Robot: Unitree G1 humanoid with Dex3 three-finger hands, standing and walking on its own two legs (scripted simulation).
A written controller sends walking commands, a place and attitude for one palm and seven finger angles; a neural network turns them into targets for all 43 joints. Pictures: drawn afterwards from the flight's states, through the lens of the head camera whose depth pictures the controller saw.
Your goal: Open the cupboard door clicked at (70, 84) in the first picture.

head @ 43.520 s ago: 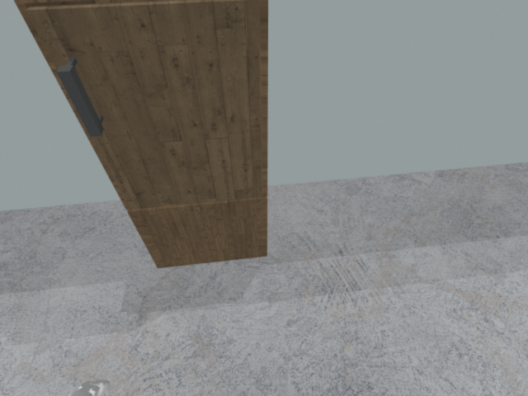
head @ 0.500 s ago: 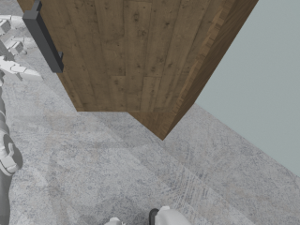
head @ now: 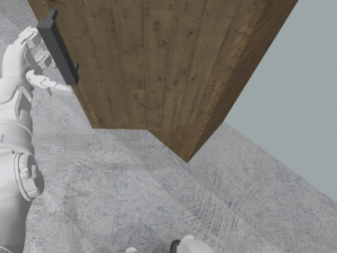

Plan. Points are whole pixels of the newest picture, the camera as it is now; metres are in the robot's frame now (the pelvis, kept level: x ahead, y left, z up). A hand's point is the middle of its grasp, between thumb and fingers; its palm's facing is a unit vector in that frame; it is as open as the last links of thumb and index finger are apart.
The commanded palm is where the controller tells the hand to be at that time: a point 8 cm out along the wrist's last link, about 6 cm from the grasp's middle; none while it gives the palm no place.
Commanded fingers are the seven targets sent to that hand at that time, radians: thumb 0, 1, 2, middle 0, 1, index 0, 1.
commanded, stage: slide the fingers in behind the handle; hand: left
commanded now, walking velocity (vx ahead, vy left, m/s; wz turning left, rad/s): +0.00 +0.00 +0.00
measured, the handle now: (63, 50) +0.55 +0.20 +0.12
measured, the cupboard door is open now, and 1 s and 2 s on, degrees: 42 42 46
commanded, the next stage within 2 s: close the thumb around the handle in 0.76 s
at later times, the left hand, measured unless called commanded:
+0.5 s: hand (66, 67) +0.50 +0.19 +0.12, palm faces -0.07 -1.00 -0.01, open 14.0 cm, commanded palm +0.48 +0.24 +0.12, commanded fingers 0.00 -0.50 0.30 -0.30 -1.20 -0.30 -1.20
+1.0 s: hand (62, 67) +0.50 +0.19 +0.12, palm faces -0.07 -1.00 -0.01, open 13.6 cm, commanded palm +0.48 +0.24 +0.12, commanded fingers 0.00 -0.05 0.49 -0.33 -1.25 -0.33 -1.25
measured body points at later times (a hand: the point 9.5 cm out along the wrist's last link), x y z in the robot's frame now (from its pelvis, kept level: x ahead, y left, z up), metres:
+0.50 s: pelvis -0.01 +0.00 +0.00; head +0.10 +0.01 +0.44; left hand +0.50 +0.24 +0.12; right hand -0.02 -0.27 -0.11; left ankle -0.05 +0.07 -0.70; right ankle +0.01 -0.11 -0.70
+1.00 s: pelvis -0.01 +0.00 +0.00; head +0.10 +0.01 +0.44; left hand +0.50 +0.25 +0.12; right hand -0.02 -0.27 -0.11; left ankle -0.05 +0.07 -0.70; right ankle +0.01 -0.11 -0.70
